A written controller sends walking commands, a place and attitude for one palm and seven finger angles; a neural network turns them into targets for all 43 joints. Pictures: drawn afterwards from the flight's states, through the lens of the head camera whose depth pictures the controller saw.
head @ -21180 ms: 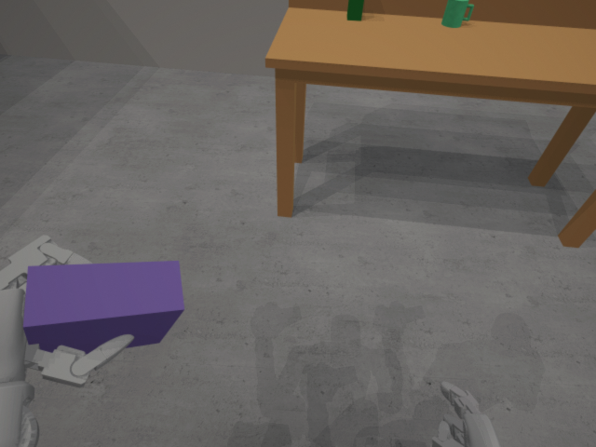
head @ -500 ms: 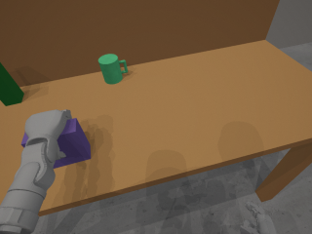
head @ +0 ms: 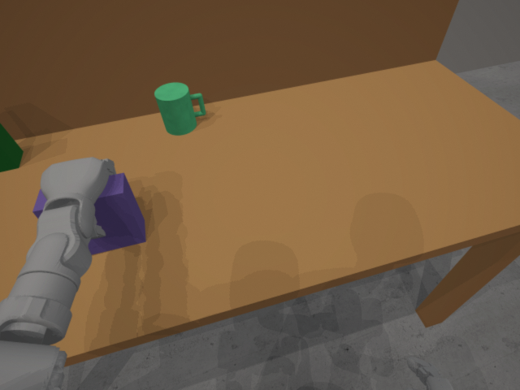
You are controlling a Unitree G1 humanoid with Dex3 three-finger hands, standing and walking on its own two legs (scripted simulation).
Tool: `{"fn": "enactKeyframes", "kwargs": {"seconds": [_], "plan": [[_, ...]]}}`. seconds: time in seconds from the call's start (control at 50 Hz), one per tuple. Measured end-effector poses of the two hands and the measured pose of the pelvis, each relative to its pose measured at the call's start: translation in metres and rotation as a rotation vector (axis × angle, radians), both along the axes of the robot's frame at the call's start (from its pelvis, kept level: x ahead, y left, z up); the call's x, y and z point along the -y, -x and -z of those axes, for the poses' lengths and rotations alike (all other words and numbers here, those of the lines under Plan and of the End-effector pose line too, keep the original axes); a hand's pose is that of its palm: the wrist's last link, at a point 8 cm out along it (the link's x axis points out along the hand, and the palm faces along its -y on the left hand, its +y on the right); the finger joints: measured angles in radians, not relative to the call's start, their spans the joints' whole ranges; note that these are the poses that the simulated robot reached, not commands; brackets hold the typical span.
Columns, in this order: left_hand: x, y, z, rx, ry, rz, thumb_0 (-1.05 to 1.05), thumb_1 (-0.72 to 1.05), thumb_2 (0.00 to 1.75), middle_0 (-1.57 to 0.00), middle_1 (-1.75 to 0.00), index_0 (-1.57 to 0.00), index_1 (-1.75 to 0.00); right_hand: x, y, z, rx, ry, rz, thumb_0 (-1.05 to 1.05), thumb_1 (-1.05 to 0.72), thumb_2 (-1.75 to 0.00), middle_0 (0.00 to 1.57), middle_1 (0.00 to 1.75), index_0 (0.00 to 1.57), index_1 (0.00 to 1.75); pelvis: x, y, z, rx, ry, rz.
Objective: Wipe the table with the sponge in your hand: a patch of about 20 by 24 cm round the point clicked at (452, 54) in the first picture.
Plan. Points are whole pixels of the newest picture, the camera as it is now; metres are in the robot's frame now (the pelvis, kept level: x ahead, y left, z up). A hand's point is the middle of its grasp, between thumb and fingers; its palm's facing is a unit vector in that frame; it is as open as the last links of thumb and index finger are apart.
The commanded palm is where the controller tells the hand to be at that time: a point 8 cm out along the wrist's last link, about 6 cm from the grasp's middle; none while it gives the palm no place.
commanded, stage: wipe forward along the first lane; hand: left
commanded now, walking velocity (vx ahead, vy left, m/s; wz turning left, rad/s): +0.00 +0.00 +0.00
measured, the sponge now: (101, 225) +0.36 +0.32 +0.04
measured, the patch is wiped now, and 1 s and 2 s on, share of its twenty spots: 0.30 0.50 0.80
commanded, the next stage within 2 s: slide across to the middle lane in 0.40 s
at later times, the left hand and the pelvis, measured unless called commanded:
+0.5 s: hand (86, 185) +0.40 +0.34 +0.09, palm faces -0.13 +0.00 -0.99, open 9.7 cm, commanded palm +0.39 +0.33 +0.13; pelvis +0.01 +0.01 +0.00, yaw -1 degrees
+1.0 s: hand (117, 176) +0.43 +0.30 +0.09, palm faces -0.06 +0.00 -1.00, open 9.7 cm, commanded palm +0.41 +0.28 +0.14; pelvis +0.02 +0.01 +0.00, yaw +0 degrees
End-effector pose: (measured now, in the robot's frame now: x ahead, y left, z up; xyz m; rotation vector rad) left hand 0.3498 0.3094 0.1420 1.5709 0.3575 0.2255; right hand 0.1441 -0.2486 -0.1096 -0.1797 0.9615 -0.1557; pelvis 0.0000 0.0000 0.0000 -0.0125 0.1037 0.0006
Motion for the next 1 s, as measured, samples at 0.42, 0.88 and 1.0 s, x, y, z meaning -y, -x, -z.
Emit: {"fn": "enactKeyframes", "kwargs": {"seconds": [0.42,0.88,1.0], "plan": [[-0.022,-0.035,0.0,-0.032,0.005,-0.004,0.01,-0.48,1.09,-0.78,-1.38,-0.78,-1.38,0.017,0.032,0.001,-0.104,0.047,0.069,0.01,-0.91,-0.89,0.2,0.3,0.2,0.3,-0.005,-0.007,0.0,-0.041,0.007,0.011],[0.01,-0.058,-0.001,0.031,0.007,0.047,0.0,-0.48,1.09,-0.78,-1.39,-0.77,-1.39,-0.008,0.017,0.006,-0.094,-0.003,0.066,0.01,-0.91,-0.89,0.2,0.3,0.2,0.3,-0.015,-0.016,-0.001,-0.04,0.006,0.007],[0.019,-0.061,0.0,0.027,0.006,0.027,0.0,-0.48,1.09,-0.77,-1.39,-0.77,-1.39,-0.015,-0.01,0.0,-0.033,-0.02,0.031,0.01,-0.91,-0.89,0.2,0.3,0.2,0.3,-0.014,-0.02,-0.001,-0.037,0.005,0.004]]}}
